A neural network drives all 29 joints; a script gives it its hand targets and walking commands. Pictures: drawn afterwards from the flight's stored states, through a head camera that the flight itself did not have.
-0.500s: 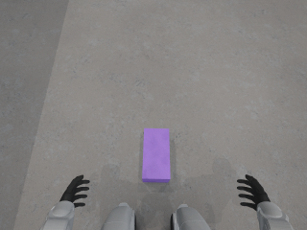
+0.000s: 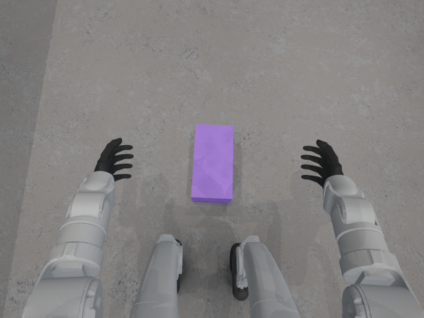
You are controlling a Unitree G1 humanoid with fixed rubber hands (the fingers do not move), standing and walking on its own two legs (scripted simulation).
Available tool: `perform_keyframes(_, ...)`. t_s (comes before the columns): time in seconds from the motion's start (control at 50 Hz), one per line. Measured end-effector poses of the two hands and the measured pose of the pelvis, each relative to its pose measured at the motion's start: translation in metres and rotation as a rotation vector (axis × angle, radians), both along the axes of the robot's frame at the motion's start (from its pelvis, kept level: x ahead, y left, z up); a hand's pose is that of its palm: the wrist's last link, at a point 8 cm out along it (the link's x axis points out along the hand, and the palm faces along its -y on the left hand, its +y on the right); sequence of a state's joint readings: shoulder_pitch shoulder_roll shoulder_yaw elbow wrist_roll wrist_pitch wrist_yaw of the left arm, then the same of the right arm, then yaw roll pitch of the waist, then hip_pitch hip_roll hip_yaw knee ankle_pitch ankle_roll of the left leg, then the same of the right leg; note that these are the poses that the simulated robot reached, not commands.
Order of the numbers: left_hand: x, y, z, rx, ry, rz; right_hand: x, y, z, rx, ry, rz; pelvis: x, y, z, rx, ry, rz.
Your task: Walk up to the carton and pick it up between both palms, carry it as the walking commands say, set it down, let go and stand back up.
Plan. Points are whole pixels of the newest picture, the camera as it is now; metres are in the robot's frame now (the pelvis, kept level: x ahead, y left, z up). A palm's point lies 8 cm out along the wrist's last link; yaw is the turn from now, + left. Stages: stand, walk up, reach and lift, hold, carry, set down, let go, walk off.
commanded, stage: reach and lift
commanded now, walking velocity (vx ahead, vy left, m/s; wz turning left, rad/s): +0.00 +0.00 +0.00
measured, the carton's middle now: (212, 164) +0.53 -0.01 -0.62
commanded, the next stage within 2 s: none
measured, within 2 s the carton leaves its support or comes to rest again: neither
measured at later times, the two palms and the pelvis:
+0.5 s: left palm (144, 118) +0.51 +0.16 -0.15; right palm (293, 122) +0.50 -0.19 -0.14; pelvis +0.00 +0.01 -0.03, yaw -1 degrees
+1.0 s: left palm (155, 133) +0.52 +0.15 -0.25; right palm (276, 138) +0.50 -0.18 -0.25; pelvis -0.03 +0.02 -0.11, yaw -2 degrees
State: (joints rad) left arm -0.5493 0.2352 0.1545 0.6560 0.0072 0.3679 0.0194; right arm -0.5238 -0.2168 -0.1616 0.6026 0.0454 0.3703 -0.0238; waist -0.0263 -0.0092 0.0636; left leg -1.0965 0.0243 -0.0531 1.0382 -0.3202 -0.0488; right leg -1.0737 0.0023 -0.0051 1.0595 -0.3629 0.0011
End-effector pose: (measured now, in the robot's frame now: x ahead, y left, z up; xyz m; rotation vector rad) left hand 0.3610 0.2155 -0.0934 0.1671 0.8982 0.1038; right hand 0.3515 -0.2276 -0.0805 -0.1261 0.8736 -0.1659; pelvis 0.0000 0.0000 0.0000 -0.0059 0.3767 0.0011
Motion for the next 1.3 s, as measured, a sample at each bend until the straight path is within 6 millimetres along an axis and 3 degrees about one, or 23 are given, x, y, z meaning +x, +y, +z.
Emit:
perform_keyframes(0.22,0.07,-0.028,-0.024,-0.059,-0.104,0.022,0.067,0.021,-0.027,0.026,-0.073,-0.011,-0.016,0.003,-0.019,-0.012,0.135,0.003)
perform_keyframes(0.4,0.127,-0.054,-0.046,-0.092,-0.199,0.023,0.121,0.036,-0.046,0.042,-0.176,-0.015,-0.004,0.01,-0.033,-0.007,0.276,-0.008)
perform_keyframes(0.54,0.155,-0.055,-0.061,-0.069,-0.263,0.014,0.152,0.041,-0.066,0.061,-0.239,-0.021,0.002,0.015,-0.032,-0.007,0.268,0.0)
perform_keyframes(0.68,0.155,-0.056,-0.097,-0.087,-0.287,0.033,0.154,0.039,-0.101,0.053,-0.266,0.007,-0.002,0.016,-0.025,-0.007,0.113,-0.013)
perform_keyframes(0.8,0.142,-0.056,-0.117,-0.096,-0.257,0.055,0.143,0.042,-0.123,0.066,-0.239,-0.007,-0.004,0.019,-0.042,-0.005,0.143,-0.029)
perform_keyframes(0.96,0.154,-0.061,-0.144,-0.09,-0.288,0.033,0.151,0.046,-0.158,0.069,-0.259,-0.018,-0.025,0.022,-0.09,-0.006,0.119,-0.035)
perform_keyframes(1.2,0.143,-0.053,-0.232,-0.081,-0.258,0.056,0.144,0.049,-0.233,0.05,-0.255,-0.042,-0.057,0.025,-0.18,-0.015,0.131,-0.042)
perform_keyframes(1.3,0.142,-0.053,-0.258,-0.089,-0.241,0.054,0.143,0.05,-0.261,0.051,-0.227,-0.031,-0.064,0.027,-0.209,-0.017,0.128,-0.046)
